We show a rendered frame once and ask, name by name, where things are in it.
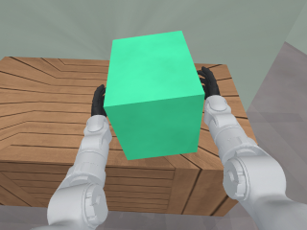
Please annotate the robot left forearm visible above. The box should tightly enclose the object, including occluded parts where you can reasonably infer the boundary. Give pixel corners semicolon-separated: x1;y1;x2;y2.
47;115;112;224

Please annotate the robot left hand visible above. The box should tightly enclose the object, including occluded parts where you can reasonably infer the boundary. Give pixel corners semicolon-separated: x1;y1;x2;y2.
91;84;107;117

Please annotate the pedestal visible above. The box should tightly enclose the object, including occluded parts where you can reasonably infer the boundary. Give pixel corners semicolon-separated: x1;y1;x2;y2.
0;57;259;217

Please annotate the left robot upper arm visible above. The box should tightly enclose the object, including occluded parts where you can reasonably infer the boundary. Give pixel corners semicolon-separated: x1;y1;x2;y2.
30;182;108;230

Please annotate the carton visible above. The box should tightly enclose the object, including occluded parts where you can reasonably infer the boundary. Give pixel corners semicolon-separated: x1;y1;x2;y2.
103;31;205;160

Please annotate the right robot upper arm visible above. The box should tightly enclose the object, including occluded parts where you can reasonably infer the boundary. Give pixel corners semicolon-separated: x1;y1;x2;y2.
223;155;307;230

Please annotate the robot right forearm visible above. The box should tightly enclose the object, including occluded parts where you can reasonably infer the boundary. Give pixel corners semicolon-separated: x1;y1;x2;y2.
203;95;287;190

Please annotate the robot right hand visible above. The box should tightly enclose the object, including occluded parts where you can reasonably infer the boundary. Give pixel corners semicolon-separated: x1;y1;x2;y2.
197;66;221;100

